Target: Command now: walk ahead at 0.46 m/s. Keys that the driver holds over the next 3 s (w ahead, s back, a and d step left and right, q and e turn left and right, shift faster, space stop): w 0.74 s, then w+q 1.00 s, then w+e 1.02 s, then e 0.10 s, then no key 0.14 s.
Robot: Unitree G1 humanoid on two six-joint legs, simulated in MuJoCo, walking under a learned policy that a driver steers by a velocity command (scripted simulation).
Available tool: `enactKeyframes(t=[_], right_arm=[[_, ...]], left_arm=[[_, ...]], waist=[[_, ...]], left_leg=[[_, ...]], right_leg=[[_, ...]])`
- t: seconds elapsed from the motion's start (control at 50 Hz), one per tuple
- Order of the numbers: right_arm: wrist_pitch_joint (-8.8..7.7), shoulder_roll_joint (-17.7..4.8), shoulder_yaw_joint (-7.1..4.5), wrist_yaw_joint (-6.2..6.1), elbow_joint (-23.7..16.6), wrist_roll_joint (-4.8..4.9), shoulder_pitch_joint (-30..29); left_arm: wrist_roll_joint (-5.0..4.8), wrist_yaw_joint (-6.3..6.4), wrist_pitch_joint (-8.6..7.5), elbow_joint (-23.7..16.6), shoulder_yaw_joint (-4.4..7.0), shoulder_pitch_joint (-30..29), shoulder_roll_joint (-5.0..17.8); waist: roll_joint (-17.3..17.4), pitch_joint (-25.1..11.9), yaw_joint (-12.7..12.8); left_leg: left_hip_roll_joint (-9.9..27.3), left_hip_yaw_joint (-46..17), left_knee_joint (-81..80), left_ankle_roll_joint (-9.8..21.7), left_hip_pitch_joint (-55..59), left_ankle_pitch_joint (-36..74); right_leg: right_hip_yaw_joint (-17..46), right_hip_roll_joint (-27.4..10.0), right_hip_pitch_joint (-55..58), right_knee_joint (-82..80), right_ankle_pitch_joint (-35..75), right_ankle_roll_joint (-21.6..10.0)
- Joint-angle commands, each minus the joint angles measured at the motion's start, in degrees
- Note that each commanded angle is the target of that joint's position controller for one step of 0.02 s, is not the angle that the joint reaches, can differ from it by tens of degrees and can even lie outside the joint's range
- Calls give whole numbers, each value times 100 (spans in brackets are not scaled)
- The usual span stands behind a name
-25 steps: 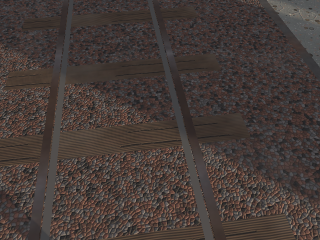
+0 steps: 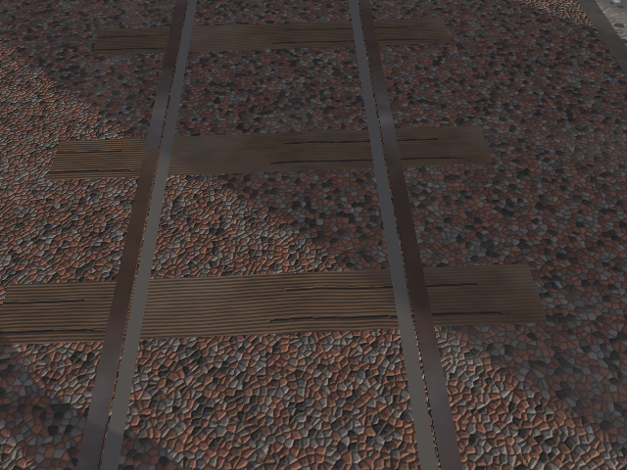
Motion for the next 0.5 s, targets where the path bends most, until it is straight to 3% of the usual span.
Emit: enactKeyframes(t=[0.02,0.06,0.08,0.1,0.12,0.14,0.16,0.18,0.2,0.22,0.26,0.28,0.36,0.42,0.5], right_arm=[[-75,-314,-20,85,-485,22,-705],[-114,-516,-101,123,-473,17,-457],[-121,-672,-189,117,-369,8,-36],[-111,-890,-329,93,-73,14,901],[-101,-1261,-456,47,180,-36,1992],[-85,-1696,-511,61,328,-139,2530],[-107,-1255,-363,90,308,-106,2402],[-153,-973,-271,88,209,-72,1798],[-185,-769,-194,94,65,-95,1269],[-214,-633,-151,119,26,-169,913],[-243,-438,-82,148,73,-222,759],[-246,-474,-86,132,128,-206,870],[-241,-800,-140,-38,269,-195,1383],[-199,-802,-124,-115,317,-164,1682],[-161,-828,-117,-146,435,-106,2125]], left_arm=[[-72,39,-25,-143,231,107,994],[-62,39,20,-177,283,-17,1091],[-51,38,49,-208,298,-106,1131],[-24,37,86,-243,263,-164,1036],[56,29,102,-377,184,-184,881],[19,-12,-12,-463,-25,482,90],[-110,-54,-163,-438,54,180,477],[-243,-74,-242,-629,153,-339,847],[-232,-37,-263,-725,169,-670,935],[-138,18,-229,-737,220,-782,921],[-79,62,-54,-672,251,-490,713],[-76,72,9,-671,245,-448,612],[13,96,89,-977,304,-1239,729],[22,39,55,-1120,303,-1709,679],[-25,-55,13,-1329,221,-2458,554]], waist=[[-627,707,-148],[-702,469,-382],[-767,150,-639],[-720,-382,-1072],[-272,-1142,-1450],[1319,-2006,-1067],[1175,-2002,-1173],[906,-1106,-1047],[376,-676,-866],[134,-386,-655],[300,-274,-323],[305,-200,-283],[113,161,-398],[132,204,-517],[139,354,-779]], left_leg=[[-81,23,-470,166,136,106],[-227,115,-635,338,660,-182],[-406,260,-645,442,1333,-307],[-579,375,-659,592,2532,-355],[221,-579,-570,904,4265,-611],[1666,-3530,-1487,1806,5929,-2082],[1720,-4529,-2256,1770,5758,-2822],[1576,-3707,-2308,1496,5016,-2725],[1368,-2910,-2412,1331,4113,-2193],[1166,-2341,-2552,1221,3285,-1622],[870,-1681,-2830,1132,2506,-1207],[827,-1507,-2956,1177,2324,-1132],[852,-1214,-3276,1273,2439,-847],[728,-864,-3265,1134,2718,-460],[665,-543,-3220,1018,3071,-285]], right_leg=[[690,-1624,-479,-424,1898,-859],[601,-1701,-201,33,2898,-744],[461,-1609,-193,606,3888,-654],[242,-1339,-484,1691,4475,-513],[24,-1014,-1658,3435,3368,-306],[41,73,-3719,5642,-376,63],[897,21,-4367,6542,-1412,-47],[804,-308,-4880,6784,-1050,-171],[668,-642,-4689,6560,-480,-237],[603,-859,-4357,6175,-88,-243],[654,-1076,-3715,5702,191,-259],[617,-1111,-3657,5506,206,-231],[575,-1165,-4469,4417,1179,22],[492,-1063,-4637,3535,2031,114],[263,-856,-4497,2553,2496,132]])
Next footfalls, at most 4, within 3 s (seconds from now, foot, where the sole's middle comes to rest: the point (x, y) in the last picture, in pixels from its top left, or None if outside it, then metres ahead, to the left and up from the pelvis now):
0.12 left None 0.24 0.14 -0.78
0.70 right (403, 445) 0.55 -0.10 -0.78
1.26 left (293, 323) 0.83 0.16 -0.78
1.74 right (333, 221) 1.17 0.08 -0.78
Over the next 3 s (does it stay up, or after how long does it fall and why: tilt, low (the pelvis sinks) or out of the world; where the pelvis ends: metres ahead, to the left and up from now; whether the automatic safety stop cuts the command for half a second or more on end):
stays up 1.55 0.28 0.00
